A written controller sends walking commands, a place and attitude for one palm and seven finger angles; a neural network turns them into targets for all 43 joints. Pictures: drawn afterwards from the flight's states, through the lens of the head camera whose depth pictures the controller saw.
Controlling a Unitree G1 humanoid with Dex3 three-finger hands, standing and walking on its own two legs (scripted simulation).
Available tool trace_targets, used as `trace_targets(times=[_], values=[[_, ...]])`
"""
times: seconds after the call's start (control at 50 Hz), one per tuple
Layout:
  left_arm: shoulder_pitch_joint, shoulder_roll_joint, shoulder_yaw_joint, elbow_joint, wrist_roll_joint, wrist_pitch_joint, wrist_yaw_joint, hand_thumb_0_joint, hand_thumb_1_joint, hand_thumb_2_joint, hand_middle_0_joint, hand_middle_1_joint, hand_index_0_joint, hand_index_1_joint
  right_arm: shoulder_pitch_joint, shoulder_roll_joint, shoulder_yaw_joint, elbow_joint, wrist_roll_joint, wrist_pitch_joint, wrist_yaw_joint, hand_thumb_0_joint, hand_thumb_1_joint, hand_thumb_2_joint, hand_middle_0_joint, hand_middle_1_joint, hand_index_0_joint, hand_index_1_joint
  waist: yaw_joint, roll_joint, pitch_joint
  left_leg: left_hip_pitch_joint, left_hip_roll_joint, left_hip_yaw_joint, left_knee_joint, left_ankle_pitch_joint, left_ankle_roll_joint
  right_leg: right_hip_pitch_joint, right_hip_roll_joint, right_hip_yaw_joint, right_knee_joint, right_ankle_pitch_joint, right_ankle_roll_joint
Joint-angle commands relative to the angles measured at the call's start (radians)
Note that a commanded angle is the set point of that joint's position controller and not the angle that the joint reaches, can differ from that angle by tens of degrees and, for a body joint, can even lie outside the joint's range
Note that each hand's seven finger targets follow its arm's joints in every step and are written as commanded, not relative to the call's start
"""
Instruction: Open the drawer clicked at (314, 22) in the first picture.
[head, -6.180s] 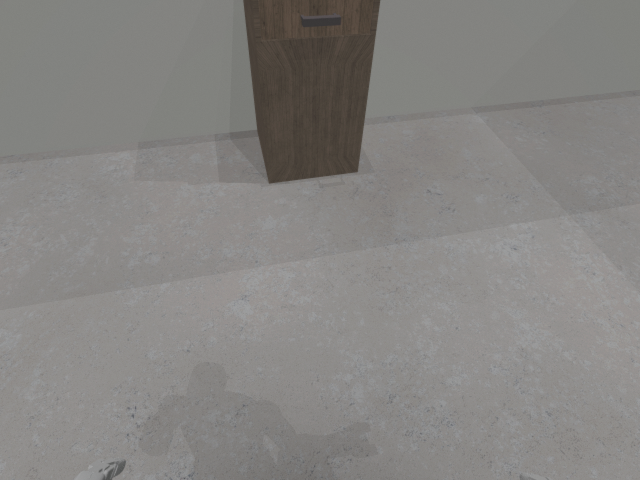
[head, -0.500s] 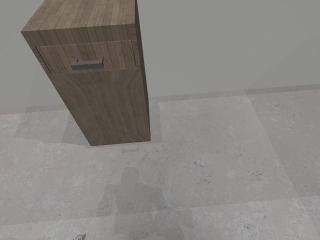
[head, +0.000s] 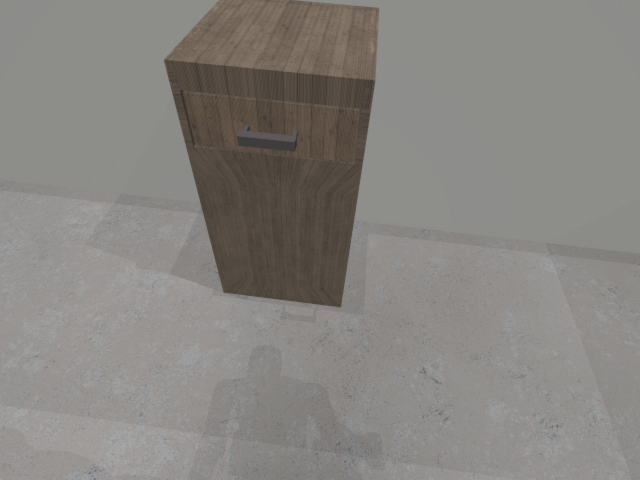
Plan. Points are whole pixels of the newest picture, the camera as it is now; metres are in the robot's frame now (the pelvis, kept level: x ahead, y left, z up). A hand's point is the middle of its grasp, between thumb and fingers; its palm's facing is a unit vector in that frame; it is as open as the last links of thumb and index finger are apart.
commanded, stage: take the last steps up to it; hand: left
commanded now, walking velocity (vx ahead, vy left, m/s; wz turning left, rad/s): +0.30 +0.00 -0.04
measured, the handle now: (269, 135) +0.81 +0.21 -0.03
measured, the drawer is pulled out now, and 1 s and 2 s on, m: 0.00 0.00 0.00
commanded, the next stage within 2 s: come to a stop and stand still in 0.70 s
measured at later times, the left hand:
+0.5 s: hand (240, 378) +0.30 +0.17 -0.17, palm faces -0.10 -0.97 -0.21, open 7.4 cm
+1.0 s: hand (230, 391) +0.28 +0.18 -0.18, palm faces +0.03 -0.99 -0.16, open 7.4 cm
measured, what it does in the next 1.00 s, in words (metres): walks ahead: right foot, then left foot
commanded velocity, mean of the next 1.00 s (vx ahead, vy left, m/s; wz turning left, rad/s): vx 0.13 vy -0.02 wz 0.00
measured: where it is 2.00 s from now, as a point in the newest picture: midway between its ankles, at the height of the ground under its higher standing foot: outside the picture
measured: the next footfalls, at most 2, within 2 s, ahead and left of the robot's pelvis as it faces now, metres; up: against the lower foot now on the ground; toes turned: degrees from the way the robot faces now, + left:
right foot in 0.50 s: +0.30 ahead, -0.12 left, +0.00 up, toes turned -11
left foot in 0.90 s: +0.37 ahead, +0.11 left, +0.00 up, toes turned +4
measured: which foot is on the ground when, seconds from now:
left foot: down 0.00-0.52, up 0.54-0.88, down 0.90-1.00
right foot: down 0.00-0.00, up 0.02-0.48, down 0.50-0.96, up 0.98-1.00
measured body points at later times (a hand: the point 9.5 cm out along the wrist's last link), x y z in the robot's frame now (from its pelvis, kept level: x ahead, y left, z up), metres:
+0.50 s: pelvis +0.16 -0.01 -0.01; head +0.19 -0.02 +0.43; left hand +0.30 +0.22 -0.15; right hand +0.01 -0.19 -0.16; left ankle +0.01 +0.11 -0.73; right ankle +0.26 -0.11 -0.74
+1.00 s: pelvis +0.30 +0.01 +0.00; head +0.30 +0.03 +0.45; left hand +0.28 +0.23 -0.17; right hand +0.37 -0.22 -0.14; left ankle +0.33 +0.11 -0.74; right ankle +0.26 -0.11 -0.73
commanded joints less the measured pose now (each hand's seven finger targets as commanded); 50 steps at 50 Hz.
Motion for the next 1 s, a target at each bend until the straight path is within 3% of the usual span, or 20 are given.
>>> trace_targets(times=[0.0,0.04,0.08,0.12,0.26,0.38,0.4,0.44,0.46,0.48,0.5,0.56,0.6,0.64,0.78,0.84,0.88,0.9,0.94,0.98], values=[[-0.181,0.05,0.0,-0.147,-0.001,-0.017,-0.005,0.0,0.9,0.9,-0.2,-0.3,-0.2,-0.3,0.312,-0.226,-0.045,0.048,-0.007,-0.018,-0.033,0.0,-0.9,-0.9,0.2,0.3,0.2,0.3,-0.166,0.273,0.071,0.261,0.377,-0.505,-0.356,-0.343,0.181,-0.534,0.021,0.077,0.468,-0.271,-0.032],[-0.202,0.053,0.007,-0.122,-0.001,-0.018,-0.015,0.0,0.9,0.9,-0.2,-0.3,-0.2,-0.3,0.213,-0.137,-0.02,0.032,-0.004,-0.028,-0.041,0.0,-0.9,-0.9,0.2,0.3,0.2,0.3,-0.122,0.183,0.168,0.13,0.316,-0.396,-0.377,-0.267,0.171,-0.544,-0.024,0.133,0.598,-0.118,-0.039],[-0.133,0.029,0.004,-0.083,-0.001,-0.015,-0.025,0.0,0.9,0.9,-0.2,-0.3,-0.2,-0.3,0.162,-0.093,-0.004,0.025,0.0,-0.046,-0.045,0.0,-0.9,-0.9,0.2,0.3,0.2,0.3,-0.071,0.119,0.15,0.097,0.247,-0.252,-0.372,-0.063,0.144,-0.474,-0.032,0.13,0.599,0.001,-0.024],[-0.104,0.02,0.005,-0.069,-0.002,-0.008,-0.024,0.0,0.9,0.9,-0.2,-0.3,-0.2,-0.3,0.178,-0.079,-0.004,0.031,0.005,-0.06,-0.049,0.0,-0.9,-0.9,0.2,0.3,0.2,0.3,-0.054,0.105,0.118,0.118,0.218,-0.181,-0.362,0.103,0.145,-0.457,-0.028,0.125,0.596,0.063,-0.009],[-0.261,0.015,0.006,-0.13,-0.009,0.0,-0.026,0.0,0.9,0.9,-0.2,-0.3,-0.2,-0.3,0.27,-0.068,-0.003,0.089,0.003,-0.074,-0.058,0.0,-0.9,-0.9,0.2,0.3,0.2,0.3,-0.069,0.103,0.143,0.21,0.233,-0.131,-0.338,0.344,0.179,-0.515,-0.034,0.116,0.408,0.12,0.001],[-0.39,0.002,0.002,-0.178,-0.012,-0.017,-0.03,0.0,0.9,0.9,-0.2,-0.3,-0.2,-0.3,0.336,-0.072,-0.008,0.133,-0.012,-0.064,-0.059,0.0,-0.9,-0.9,0.2,0.3,0.2,0.3,-0.108,0.122,0.154,0.251,0.225,-0.089,-0.242,0.537,0.155,-0.398,0.033,0.052,0.183,0.08,-0.052],[-0.369,0.014,0.003,-0.176,-0.011,-0.023,-0.029,0.0,0.9,0.9,-0.2,-0.3,-0.2,-0.3,0.339,-0.074,-0.008,0.138,-0.011,-0.063,-0.059,0.0,-0.9,-0.9,0.2,0.3,0.2,0.3,-0.093,0.103,0.133,0.239,0.227,-0.084,-0.182,0.648,0.147,-0.318,0.057,0.037,0.138,0.056,-0.065],[-0.155,0.045,0.016,-0.109,-0.008,-0.039,-0.024,0.0,0.9,0.9,-0.2,-0.3,-0.2,-0.3,0.31,-0.088,-0.009,0.138,0.001,-0.062,-0.059,0.0,-0.9,-0.9,0.2,0.3,0.2,0.3,0.009,0.077,0.011,0.192,0.169,-0.027,0.058,0.796,0.1,-0.017,0.112,0.0,0.021,0.165,-0.089],[-0.004,0.112,0.034,-0.063,-0.003,-0.052,-0.015,0.0,0.9,0.9,-0.2,-0.3,-0.2,-0.3,0.296,-0.07,-0.007,0.127,0.013,-0.067,-0.051,0.0,-0.9,-0.9,0.2,0.3,0.2,0.3,0.072,0.012,-0.086,0.004,0.129,0.003,0.28,0.626,0.064,0.251,0.001,0.13,0.019,0.242,-0.134],[0.112,0.22,0.062,-0.038,-0.005,-0.06,-0.003,0.0,0.9,0.9,-0.2,-0.3,-0.2,-0.3,0.339,-0.009,0.0,0.097,0.024,-0.073,-0.047,0.0,-0.9,-0.9,0.2,0.3,0.2,0.3,0.08,-0.206,-0.226,-0.261,-0.029,0.048,0.629,-0.06,0.013,0.485,-0.305,0.54,-0.061,0.444,-0.265],[0.1,0.241,0.064,-0.038,-0.026,-0.054,0.002,0.0,0.9,0.9,-0.2,-0.3,-0.2,-0.3,0.298,-0.035,-0.002,0.078,0.029,-0.064,-0.051,0.0,-0.9,-0.9,0.2,0.3,0.2,0.3,0.072,-0.16,-0.239,-0.286,-0.027,-0.065,0.819,-0.278,0.023,0.404,-0.386,0.622,-0.151,0.461,-0.326],[-0.15,0.113,0.027,-0.099,-0.021,-0.052,0.014,0.0,0.9,0.9,-0.2,-0.3,-0.2,-0.3,0.186,0.006,-0.008,0.06,0.004,-0.035,-0.037,0.0,-0.9,-0.9,0.2,0.3,0.2,0.3,-0.021,-0.028,0.022,-0.305,0.082,-0.13,0.796,-0.094,0.017,-0.024,-0.275,0.402,-0.257,0.177,-0.246],[-0.211,0.067,0.013,-0.107,-0.012,-0.056,0.016,0.0,0.9,0.9,-0.2,-0.3,-0.2,-0.3,0.253,0.039,-0.006,0.082,-0.004,-0.011,-0.031,0.0,-0.9,-0.9,0.2,0.3,0.2,0.3,-0.083,-0.059,0.036,-0.204,0.087,-0.099,0.667,-0.05,0.0,-0.165,-0.206,0.264,-0.304,0.147,-0.197],[-0.231,0.061,0.008,-0.108,-0.01,-0.055,0.014,0.0,0.9,0.9,-0.2,-0.3,-0.2,-0.3,0.279,0.049,-0.002,0.085,-0.006,0.003,-0.027,0.0,-0.9,-0.9,0.2,0.3,0.2,0.3,-0.11,-0.108,0.037,-0.15,0.08,-0.063,0.547,-0.021,-0.017,-0.234,-0.163,0.195,-0.33,0.104,-0.186],[-0.139,0.098,0.021,-0.077,-0.007,-0.05,0.002,0.0,0.9,0.9,-0.2,-0.3,-0.2,-0.3,0.094,0.02,0.002,0.017,-0.004,-0.019,-0.016,0.0,-0.9,-0.9,0.2,0.3,0.2,0.3,-0.045,-0.109,0.039,-0.158,0.039,-0.026,0.211,-0.002,-0.015,-0.071,-0.155,0.227,-0.307,0.095,-0.211],[-0.168,0.07,0.004,-0.065,-0.017,-0.033,0.012,0.0,0.9,0.9,-0.2,-0.3,-0.2,-0.3,0.126,0.017,0.02,0.048,0.002,-0.028,-0.032,0.0,-0.9,-0.9,0.2,0.3,0.2,0.3,-0.081,-0.051,0.027,0.063,0.019,-0.038,-0.046,0.188,-0.032,-0.124,-0.091,0.158,-0.171,0.244,-0.147],[-0.085,0.014,-0.018,-0.048,-0.026,-0.022,0.019,0.0,0.9,0.9,-0.2,-0.3,-0.2,-0.3,0.139,-0.073,0.019,0.055,0.001,-0.042,-0.045,0.0,-0.9,-0.9,0.2,0.3,0.2,0.3,-0.049,0.139,-0.047,0.156,0.178,-0.176,-0.103,0.599,0.024,-0.108,0.004,0.114,-0.057,0.155,-0.056],[-0.068,0.014,-0.021,-0.039,-0.021,-0.013,0.024,0.0,0.9,0.9,-0.2,-0.3,-0.2,-0.3,0.115,-0.099,0.016,0.049,0.005,-0.03,-0.048,0.0,-0.9,-0.9,0.2,0.3,0.2,0.3,-0.041,0.132,-0.023,0.112,0.222,-0.185,-0.111,0.622,0.054,-0.078,0.03,0.104,-0.042,0.036,-0.044],[-0.061,0.031,-0.026,-0.021,-0.026,0.007,0.028,0.0,0.9,0.9,-0.2,-0.3,-0.2,-0.3,0.061,-0.099,0.019,0.051,0.013,-0.022,-0.067,0.0,-0.9,-0.9,0.2,0.3,0.2,0.3,-0.041,0.244,0.002,0.088,0.239,-0.213,-0.178,0.745,0.094,-0.065,0.039,0.091,0.029,-0.021,-0.017],[-0.062,0.06,-0.019,-0.033,-0.023,0.023,0.028,0.0,0.9,0.9,-0.2,-0.3,-0.2,-0.3,0.066,-0.115,0.005,0.048,0.014,-0.012,-0.082,0.0,-0.9,-0.9,0.2,0.3,0.2,0.3,-0.051,0.231,-0.006,0.163,0.265,-0.218,-0.169,0.92,0.134,-0.147,0.041,0.122,0.16,-0.115,-0.019]])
